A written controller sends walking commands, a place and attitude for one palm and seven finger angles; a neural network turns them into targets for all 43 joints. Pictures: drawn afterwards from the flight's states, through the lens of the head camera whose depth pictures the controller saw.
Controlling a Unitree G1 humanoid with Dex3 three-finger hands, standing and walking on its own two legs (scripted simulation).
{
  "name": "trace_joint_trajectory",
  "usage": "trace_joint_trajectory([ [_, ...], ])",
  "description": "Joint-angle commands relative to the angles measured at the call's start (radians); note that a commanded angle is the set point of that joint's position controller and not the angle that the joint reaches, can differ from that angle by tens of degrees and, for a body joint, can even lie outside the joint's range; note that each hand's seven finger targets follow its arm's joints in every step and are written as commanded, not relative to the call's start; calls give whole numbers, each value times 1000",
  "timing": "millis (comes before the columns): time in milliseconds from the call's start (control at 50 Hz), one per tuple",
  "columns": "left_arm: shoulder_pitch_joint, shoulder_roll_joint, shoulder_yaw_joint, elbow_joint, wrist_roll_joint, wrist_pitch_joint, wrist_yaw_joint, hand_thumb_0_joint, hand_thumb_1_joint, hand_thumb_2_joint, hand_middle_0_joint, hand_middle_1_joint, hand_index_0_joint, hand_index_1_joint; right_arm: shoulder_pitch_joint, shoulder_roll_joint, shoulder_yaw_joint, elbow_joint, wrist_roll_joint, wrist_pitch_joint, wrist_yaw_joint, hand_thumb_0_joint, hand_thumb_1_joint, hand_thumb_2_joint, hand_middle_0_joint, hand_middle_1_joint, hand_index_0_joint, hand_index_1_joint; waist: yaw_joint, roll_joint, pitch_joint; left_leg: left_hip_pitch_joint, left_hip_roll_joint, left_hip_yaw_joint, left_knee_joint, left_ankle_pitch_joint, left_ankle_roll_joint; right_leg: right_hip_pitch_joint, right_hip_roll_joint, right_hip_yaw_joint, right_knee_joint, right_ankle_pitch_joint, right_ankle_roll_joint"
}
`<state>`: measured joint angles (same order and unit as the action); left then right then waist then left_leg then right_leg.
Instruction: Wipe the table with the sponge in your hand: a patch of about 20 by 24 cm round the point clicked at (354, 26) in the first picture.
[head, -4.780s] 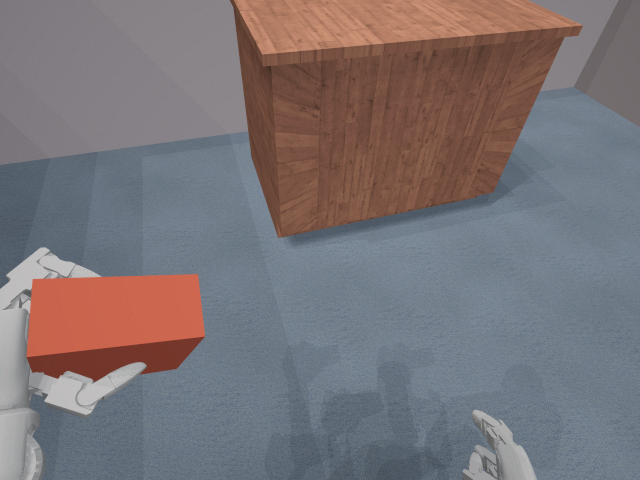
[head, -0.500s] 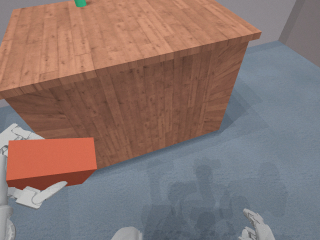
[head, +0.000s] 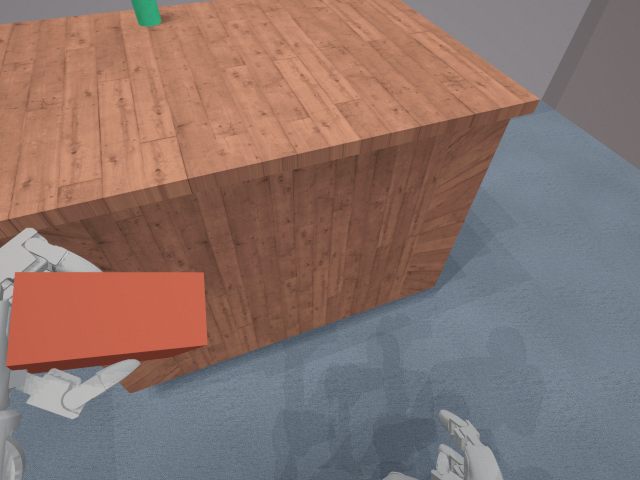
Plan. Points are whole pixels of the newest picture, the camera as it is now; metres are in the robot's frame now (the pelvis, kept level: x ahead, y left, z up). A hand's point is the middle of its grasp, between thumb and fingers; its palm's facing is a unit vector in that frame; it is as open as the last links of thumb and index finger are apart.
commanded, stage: take the last steps up to it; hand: left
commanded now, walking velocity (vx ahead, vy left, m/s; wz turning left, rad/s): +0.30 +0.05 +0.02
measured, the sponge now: (137, 322) +0.22 +0.19 +0.16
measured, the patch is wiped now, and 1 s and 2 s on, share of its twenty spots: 0.00 0.00 0.00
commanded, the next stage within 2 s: come to a stop and stand still in 0.98 s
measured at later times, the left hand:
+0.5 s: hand (125, 235) +0.30 +0.22 +0.18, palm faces +0.39 -0.78 -0.49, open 10.4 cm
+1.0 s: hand (171, 181) +0.40 +0.21 +0.17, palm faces +0.43 -0.75 -0.50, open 10.4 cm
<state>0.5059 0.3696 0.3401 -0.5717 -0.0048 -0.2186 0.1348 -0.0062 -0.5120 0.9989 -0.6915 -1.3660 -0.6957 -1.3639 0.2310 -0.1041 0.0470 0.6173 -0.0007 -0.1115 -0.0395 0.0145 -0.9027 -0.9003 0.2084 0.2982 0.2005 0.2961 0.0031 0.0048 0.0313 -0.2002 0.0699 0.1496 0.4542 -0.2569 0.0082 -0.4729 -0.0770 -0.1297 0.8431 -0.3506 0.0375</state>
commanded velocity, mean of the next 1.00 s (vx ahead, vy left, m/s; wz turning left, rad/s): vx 0.23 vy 0.06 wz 0.00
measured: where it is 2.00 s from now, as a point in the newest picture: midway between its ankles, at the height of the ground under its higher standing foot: outside the picture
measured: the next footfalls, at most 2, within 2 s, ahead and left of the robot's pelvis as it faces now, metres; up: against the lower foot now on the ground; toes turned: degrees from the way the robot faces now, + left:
right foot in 0.10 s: +0.12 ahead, -0.10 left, +0.00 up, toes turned -9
left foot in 0.56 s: +0.20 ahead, +0.12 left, +0.00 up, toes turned +11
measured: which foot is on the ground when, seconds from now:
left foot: down 0.00-0.12, up 0.14-0.54, down 0.56-0.94, up 0.96-1.00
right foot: up 0.00-0.08, down 0.10-0.58, up 0.60-0.90, down 0.92-1.00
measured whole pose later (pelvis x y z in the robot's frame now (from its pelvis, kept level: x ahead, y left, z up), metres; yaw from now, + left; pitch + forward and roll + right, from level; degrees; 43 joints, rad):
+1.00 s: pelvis +0.19 -0.04 -0.01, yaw +1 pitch +0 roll +1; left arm 0.44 0.37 0.36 -0.46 -0.01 -0.19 0.15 -0.01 -0.51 1.00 -0.69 -1.37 -0.70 -1.37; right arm 0.18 -0.18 0.02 0.64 0.01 -0.05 -0.05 0.01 -0.90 -0.90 0.21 0.30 0.20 0.30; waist 0.02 0.07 0.06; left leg -0.34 0.09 0.08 0.85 -0.45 -0.02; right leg -0.31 -0.03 -0.17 0.61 -0.29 -0.07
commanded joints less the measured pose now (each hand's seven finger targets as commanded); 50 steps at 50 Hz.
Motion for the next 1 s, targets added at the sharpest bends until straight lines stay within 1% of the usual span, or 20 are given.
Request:
trace_joint_trajectory([
  [0,-80,186,164,-146,-14,-51,34,0,100,1300,-1200,-1600,-1200,-1600,-91,-194,-85,-132,-4,-41,-31,0,-900,-900,200,300,200,300,-5,182,-124,79,212,-140,-110,235,121,112,53,-67,-221,21,-3],
  [60,-110,160,143,-68,-10,-35,32,0,100,1300,-1200,-1600,-1200,-1600,-105,-190,-87,-120,6,-15,-34,0,-900,-900,200,300,200,300,6,54,-157,-71,146,-72,165,104,77,379,16,-3,-421,107,-38],
  [100,-122,195,157,-38,-5,-26,34,0,100,1300,-1200,-1600,-1200,-1600,-124,-166,-81,-145,5,-7,-26,0,-900,-900,200,300,200,300,14,-312,-154,-451,-57,-44,649,-307,6,541,-350,616,-564,182,-219],
  [120,-183,198,157,-73,-17,-33,34,0,100,1300,-1200,-1600,-1200,-1600,-138,-189,-84,-136,1,-10,-19,0,-900,-900,200,300,200,300,8,-248,-128,-487,-20,-153,775,-273,-8,487,-407,635,-600,107,-238],
  [200,-132,209,167,-135,-15,-65,24,0,100,1300,-1200,-1600,-1200,-1600,-150,-195,-84,-108,4,18,-9,0,-900,-900,200,300,200,300,1,-60,-85,-465,36,-162,797,-85,-40,354,-289,318,-572,217,-195],
  [260,-90,200,165,-174,-16,-78,33,0,100,1300,-1200,-1600,-1200,-1600,-134,-200,-87,-121,-3,20,-10,0,-900,-900,200,300,200,300,-7,-60,-97,-429,42,-121,642,-25,-41,349,-257,185,-566,360,-182],
  [380,9,192,194,-178,-30,-63,60,0,100,1300,-1200,-1600,-1200,-1600,-103,-188,-99,-172,-3,11,-19,0,-900,-900,200,300,200,300,28,-113,-151,-312,-4,-3,264,-19,-24,459,-233,169,-506,480,-188],
  [440,-19,170,171,-156,-32,-49,65,0,100,1300,-1200,-1600,-1200,-1600,-89,-194,-105,-183,3,10,-26,0,-900,-900,200,300,200,300,22,-164,-147,-230,-14,18,160,-2,-18,450,-232,162,-473,439,-178],
  [500,-81,154,135,-137,-31,-43,63,0,100,1300,-1200,-1600,-1200,-1600,-72,-213,-114,-178,6,15,-39,0,-900,-900,200,300,200,300,-3,-105,-131,-18,-19,32,7,88,-6,336,-180,117,-369,302,-126],
  [520,-118,150,120,-159,-26,-49,62,0,100,1300,-1200,-1600,-1200,-1600,-63,-224,-118,-180,7,15,-43,0,-900,-900,200,300,200,300,-17,-22,-150,89,6,-15,-40,99,16,278,-141,84,-233,294,-100],
  [560,-156,150,108,-179,-24,-68,60,0,100,1300,-1200,-1600,-1200,-1600,-74,-236,-117,-194,12,15,-37,0,-900,-900,200,300,200,300,-9,265,-172,284,326,-474,-113,339,187,-50,25,28,132,-243,-28],
  [580,-176,167,104,-144,-6,-68,55,0,100,1300,-1200,-1600,-1200,-1600,-77,-227,-108,-194,12,10,-28,0,-900,-900,200,300,200,300,-10,209,-117,216,359,-531,-158,324,225,-111,40,76,273,-283,-37],
  [620,-203,201,117,-188,-6,-69,42,0,100,1300,-1200,-1600,-1200,-1600,-108,-204,-89,-167,-2,-3,-31,0,-900,-900,200,300,200,300,-7,210,-93,128,343,-478,-160,238,229,-127,-16,114,332,-209,-26],
  [700,-115,183,126,-314,-14,-63,38,0,100,1300,-1200,-1600,-1200,-1600,-98,-210,-92,-159,8,-27,-15,0,-900,-900,200,300,200,300,12,231,-122,78,228,-198,-137,317,164,-50,-12,55,173,-46,-10],
  [780,-67,151,131,-233,-23,-56,39,0,100,1300,-1200,-1600,-1200,-1600,-87,-200,-81,-149,2,-39,-13,0,-900,-900,200,300,200,300,-3,250,-123,24,219,-140,-149,290,134,83,28,-19,-49,-14,-1],
  [860,-78,145,142,-81,-26,-31,41,0,100,1300,-1200,-1600,-1200,-1600,-93,-200,-83,-140,9,-17,-29,0,-900,-900,200,300,200,300,1,151,-128,-6,203,-103,-33,131,88,240,68,-63,-303,35,-1],
  [900,-102,144,129,-43,-17,-23,38,0,100,1300,-1200,-1600,-1200,-1600,-89,-185,-87,-140,18,-1,-32,0,-900,-900,200,300,200,300,-4,-10,-150,-73,117,-22,201,3,43,346,-29,73,-455,146,-47],
  [920,-118,181,135,-41,-11,-17,40,0,100,1300,-1200,-1600,-1200,-1600,-96,-167,-80,-151,14,9,-31,0,-900,-900,200,300,200,300,-10,-239,-146,-274,4,12,421,-170,1,442,-225,404,-518,278,-132],
  [940,-132,206,156,-36,-17,-14,44,0,100,1300,-1200,-1600,-1200,-1600,-138,-172,-72,-161,10,4,-26,0,-900,-900,200,300,200,300,16,-314,-119,-418,-39,-60,618,-343,-20,473,-365,571,-552,421,-214],
  [980,-150,184,142,-54,-28,-29,28,0,100,1300,-1200,-1600,-1200,-1600,-124,-189,-84,-137,13,3,-17,0,-900,-900,200,300,200,300,1,-226,-110,-422,0,-161,760,-215,-37,432,-326,462,-540,407,-184],
])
